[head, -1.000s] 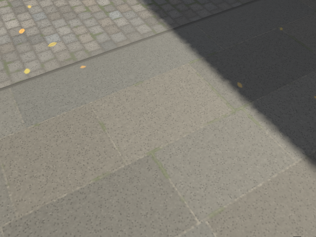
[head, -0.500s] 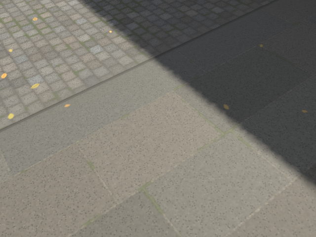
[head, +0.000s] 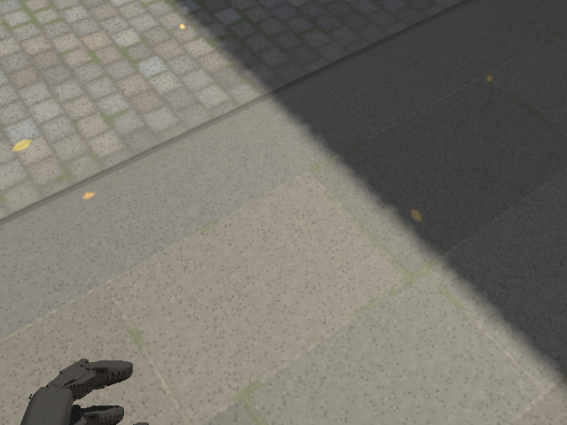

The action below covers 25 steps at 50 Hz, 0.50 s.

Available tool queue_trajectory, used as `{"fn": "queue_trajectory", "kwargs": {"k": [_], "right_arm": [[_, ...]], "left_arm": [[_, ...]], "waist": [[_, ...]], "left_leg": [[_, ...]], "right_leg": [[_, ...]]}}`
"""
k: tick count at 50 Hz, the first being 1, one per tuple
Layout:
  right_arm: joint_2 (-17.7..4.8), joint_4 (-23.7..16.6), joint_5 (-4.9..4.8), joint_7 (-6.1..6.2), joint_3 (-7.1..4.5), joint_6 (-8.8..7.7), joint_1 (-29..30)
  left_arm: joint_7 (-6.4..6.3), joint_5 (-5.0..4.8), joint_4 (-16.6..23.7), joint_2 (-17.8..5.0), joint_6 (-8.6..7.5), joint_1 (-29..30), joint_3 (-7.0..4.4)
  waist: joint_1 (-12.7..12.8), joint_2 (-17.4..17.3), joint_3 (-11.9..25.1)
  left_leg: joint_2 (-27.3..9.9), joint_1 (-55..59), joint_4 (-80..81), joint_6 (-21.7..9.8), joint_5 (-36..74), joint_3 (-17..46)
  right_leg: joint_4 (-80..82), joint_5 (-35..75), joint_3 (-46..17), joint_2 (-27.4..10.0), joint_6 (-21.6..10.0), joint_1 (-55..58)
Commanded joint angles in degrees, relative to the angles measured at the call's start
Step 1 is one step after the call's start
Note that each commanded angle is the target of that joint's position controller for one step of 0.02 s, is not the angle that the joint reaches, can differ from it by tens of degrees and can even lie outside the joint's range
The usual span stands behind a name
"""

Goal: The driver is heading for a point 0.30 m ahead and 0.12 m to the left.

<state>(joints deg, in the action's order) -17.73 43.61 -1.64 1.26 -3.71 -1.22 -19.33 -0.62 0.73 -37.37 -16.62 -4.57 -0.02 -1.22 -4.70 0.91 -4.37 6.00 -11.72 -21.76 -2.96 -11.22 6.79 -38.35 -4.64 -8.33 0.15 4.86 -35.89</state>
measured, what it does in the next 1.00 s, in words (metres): walks ahead, turning left: right foot, then left foot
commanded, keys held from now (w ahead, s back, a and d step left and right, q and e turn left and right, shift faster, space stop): q+shift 0.46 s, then shift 0.54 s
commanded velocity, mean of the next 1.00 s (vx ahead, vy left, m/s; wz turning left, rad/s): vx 0.04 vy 0.00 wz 0.60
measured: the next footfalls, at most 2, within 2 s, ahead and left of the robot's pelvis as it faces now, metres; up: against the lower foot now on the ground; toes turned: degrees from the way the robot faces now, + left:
right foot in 0.10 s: +0.24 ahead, -0.11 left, +0.00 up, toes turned +14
left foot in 0.54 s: +0.09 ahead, +0.12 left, +0.00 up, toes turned +34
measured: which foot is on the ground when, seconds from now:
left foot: down 0.00-0.10, up 0.12-0.52, down 0.54-1.00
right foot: up 0.00-0.08, down 0.10-0.54, up 0.56-0.92, down 0.94-1.00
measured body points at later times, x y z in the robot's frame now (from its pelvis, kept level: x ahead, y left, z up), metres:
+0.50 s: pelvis +0.09 -0.02 -0.01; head +0.13 +0.02 +0.44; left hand +0.11 +0.31 -0.11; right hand +0.37 -0.20 -0.09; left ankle +0.06 +0.10 -0.72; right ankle +0.20 -0.12 -0.74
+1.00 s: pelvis +0.11 +0.01 -0.01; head +0.12 +0.02 +0.44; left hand +0.06 +0.31 -0.12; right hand +0.39 -0.09 -0.11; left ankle +0.05 +0.09 -0.74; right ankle +0.19 -0.10 -0.74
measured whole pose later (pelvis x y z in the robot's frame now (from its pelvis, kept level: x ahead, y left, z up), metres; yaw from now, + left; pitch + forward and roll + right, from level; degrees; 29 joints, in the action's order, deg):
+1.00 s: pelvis +0.11 +0.01 -0.01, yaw +36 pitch +0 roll +0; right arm -14.0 40.2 1.0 0.1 -1.1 0.5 -7.4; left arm -0.5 0.5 -43.6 -14.6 0.8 -9.8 -2.7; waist 0.0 -1.0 -1.3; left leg 2.4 -14.9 -30.8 -1.5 -15.5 1.5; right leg -29.4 -16.2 0.2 -1.6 1.5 -13.5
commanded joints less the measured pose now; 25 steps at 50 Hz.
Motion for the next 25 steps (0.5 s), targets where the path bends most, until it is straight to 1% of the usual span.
{"fn": "queue_trajectory", "kwargs": {"k": [1, 2, 3, 4, 5, 6, 7, 8, 9, 10, 11, 12, 13, 14, 16, 18, 21, 23, 24, 25], "right_arm": [[-10.5, -5.6, -0.56, 1.43, -3.20, 0.85, 4.7], [-9.8, -6.4, -0.46, 1.70, -3.19, 1.24, 5.9], [-8.9, -7.3, -0.42, 1.89, -3.08, 1.56, 7.5], [-7.1, -8.1, -0.42, 1.83, -2.67, 1.79, 8.2], [-2.8, -8.5, 0.33, 1.45, -1.45, 1.91, 4.8], [0.0, -8.4, 0.65, 1.15, -0.66, 1.94, -6.0], [-5.8, -7.9, 0.08, 0.61, -1.65, 2.12, -9.8], [-10.1, -7.1, -0.45, 0.83, -3.12, 2.83, -5.5], [-11.6, -7.2, -0.51, 1.15, -3.87, 3.78, -2.0], [-11.4, -7.6, -0.23, 1.42, -4.10, 4.60, -0.7], [-10.1, -8.3, -0.05, 1.20, -3.83, 5.03, -0.1], [-8.4, -9.0, 0.01, 1.02, -3.44, 5.19, 0.4], [-7.0, -9.8, -0.05, 0.87, -3.04, 5.19, 1.3], [-6.1, -10.7, -0.07, 0.72, -2.74, 5.12, 2.7], [-5.5, -12.2, 0.17, 0.21, -2.41, 4.98, 5.4], [-5.1, -13.0, 0.36, -0.51, -2.18, 4.97, 6.8], [-5.4, -13.4, 0.23, -1.47, -2.28, 5.47, 7.5], [-6.2, -13.8, 0.11, -1.98, -2.68, 6.17, 8.2], [-6.1, -14.0, 0.24, -2.19, -2.75, 6.40, 8.3], [-5.7, -13.5, 0.42, -2.25, -2.96, 6.49, 6.8]], "left_arm": [[0.01, -0.87, 2.4, -6.0, 0.59, -4.6, -2.04], [-0.01, -0.97, 2.4, -7.1, 0.56, -5.2, -2.55], [-0.02, -0.86, 1.9, -7.9, 0.36, -6.8, -3.01], [-0.14, -0.43, 1.3, -8.4, -0.02, -9.1, -3.39], [-0.62, 0.46, 1.3, -10.3, -0.01, -11.7, -3.73], [-1.10, 2.15, 3.1, -11.0, 1.06, -9.0, -3.37], [-1.03, 1.42, 3.0, -9.9, 1.98, -7.7, -3.80], [-1.31, 1.05, 4.5, -6.0, 2.27, -5.0, -2.96], [-1.44, 0.95, 4.7, -4.7, 2.78, -3.3, -2.62], [-1.63, 0.82, 4.9, -4.8, 3.16, -1.5, -2.62], [-1.87, 0.95, 4.5, -5.4, 3.35, -0.6, -2.79], [-2.16, 1.17, 4.2, -5.6, 3.41, -0.8, -2.95], [-2.37, 1.26, 3.7, -5.5, 3.46, -1.5, -3.09], [-2.53, 1.25, 3.3, -5.7, 3.50, -2.4, -3.29], [-2.64, 1.05, 2.5, -6.6, 3.60, -3.8, -3.89], [-2.33, 0.77, 2.2, -7.9, 3.75, -3.4, -4.61], [-1.35, 0.21, 1.9, -9.8, 3.86, -2.2, -5.62], [-0.47, -0.61, 1.3, -10.5, 3.68, -2.8, -6.21], [-0.14, -1.14, 0.9, -10.7, 3.64, -3.4, -6.36], [0.06, -1.90, 0.5, -10.5, 3.75, -3.3, -6.36]], "waist": [[5.6, -6.4, 9.1], [6.4, -7.1, 8.9], [7.5, -7.5, 8.9], [8.5, -6.7, 9.7], [7.4, 1.1, 14.8], [0.9, 13.2, 18.3], [-0.2, 16.7, 20.2], [1.9, 10.9, 15.0], [2.6, 6.6, 12.1], [2.4, 6.0, 10.2], [2.1, 6.7, 8.7], [2.3, 7.2, 8.0], [2.8, 7.7, 8.2], [3.6, 7.6, 8.6], [4.8, 6.4, 9.7], [5.0, 5.9, 10.5], [4.6, 6.8, 10.2], [4.7, 7.2, 9.9], [4.5, 6.9, 9.9], [3.1, 5.9, 10.2]], "left_leg": [[-10.2, -6.8, 0.5, -5.4, 18.5, 12.9], [-10.2, -5.6, -1.5, -4.8, 15.9, 15.5], [-9.5, -5.0, -4.4, -3.8, 13.2, 17.0], [-6.7, -5.4, -9.6, -1.9, 8.8, 16.6], [-2.1, -8.9, -22.7, 0.8, -7.8, 11.2], [4.3, -20.9, -34.4, 2.9, -32.0, 5.6], [-2.2, -23.8, -43.4, 4.7, -28.4, 2.4], [-4.5, -25.2, -47.5, 6.4, -22.7, 1.2], [-6.2, -25.3, -49.3, 7.6, -18.0, 0.1], [-7.2, -24.5, -51.1, 8.4, -15.4, -0.9], [-7.8, -23.2, -52.0, 8.9, -13.2, -2.5], [-8.2, -22.0, -51.0, 9.1, -11.7, -3.9], [-8.6, -22.0, -49.1, 9.2, -10.8, -4.9], [-9.3, -22.6, -47.0, 9.3, -10.2, -5.2], [-11.0, -22.8, -42.7, 9.1, -9.6, -5.2], [-12.1, -20.1, -37.6, 8.4, -8.6, -5.9], [-11.8, -13.5, -29.7, 6.5, -7.5, -8.6], [-11.3, -10.8, -24.4, 5.1, -7.9, -10.3], [-10.5, -8.6, -20.4, 4.1, -7.9, -10.7], [-9.0, -4.8, -14.0, 2.8, -5.2, -11.7]], "right_leg": [[7.1, 5.1, 0.5, 3.8, 0.9, 18.6], [8.6, 3.9, -0.8, 3.1, 0.5, 19.0], [11.1, 4.5, -1.0, 2.3, -0.2, 20.5], [15.7, 8.7, -0.2, 0.3, -1.6, 24.8], [16.7, 16.3, -7.0, -9.7, -5.6, 34.5], [15.7, 26.8, -24.0, -23.1, -14.1, 44.8], [18.2, 14.4, -31.6, -27.4, -18.9, 42.3], [19.3, 6.1, -24.2, -22.4, -17.7, 37.8], [19.7, 0.3, -16.2, -18.6, -15.7, 33.1], [20.4, -0.6, -11.3, -16.2, -15.1, 28.9], [21.4, 1.5, -6.9, -14.8, -15.4, 25.1], [22.4, 2.7, -2.9, -13.6, -15.6, 23.1], [22.8, 3.7, -0.6, -13.5, -16.2, 23.6], [23.1, 4.6, 0.5, -14.3, -17.1, 25.2], [23.1, 6.0, 1.8, -16.6, -18.5, 28.1], [22.9, 6.1, 4.5, -17.8, -18.6, 28.4], [22.7, 4.8, 9.4, -18.4, -17.2, 26.1], [21.2, 3.9, 11.3, -19.4, -15.9, 26.9], [19.5, 3.7, 11.5, -19.5, -15.1, 26.7], [16.6, 2.8, 12.7, -18.9, -13.5, 26.0]]}}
